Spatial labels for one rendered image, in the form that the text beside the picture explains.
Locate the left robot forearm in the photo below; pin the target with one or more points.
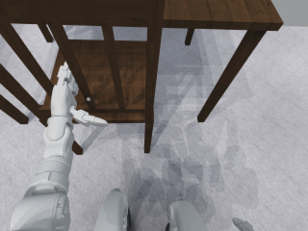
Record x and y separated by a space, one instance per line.
56 160

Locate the robot left shin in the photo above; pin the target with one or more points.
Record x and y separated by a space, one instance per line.
116 189

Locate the left robot upper arm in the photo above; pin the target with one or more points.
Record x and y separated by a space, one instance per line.
42 212

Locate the right robot hand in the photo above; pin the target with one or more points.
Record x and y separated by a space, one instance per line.
242 225

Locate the table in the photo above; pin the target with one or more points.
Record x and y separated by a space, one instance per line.
253 16

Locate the right robot thigh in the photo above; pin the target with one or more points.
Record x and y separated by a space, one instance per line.
184 216

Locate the chair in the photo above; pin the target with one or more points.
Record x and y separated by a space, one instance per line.
119 76

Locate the left robot hand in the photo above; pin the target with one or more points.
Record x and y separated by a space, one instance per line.
63 96

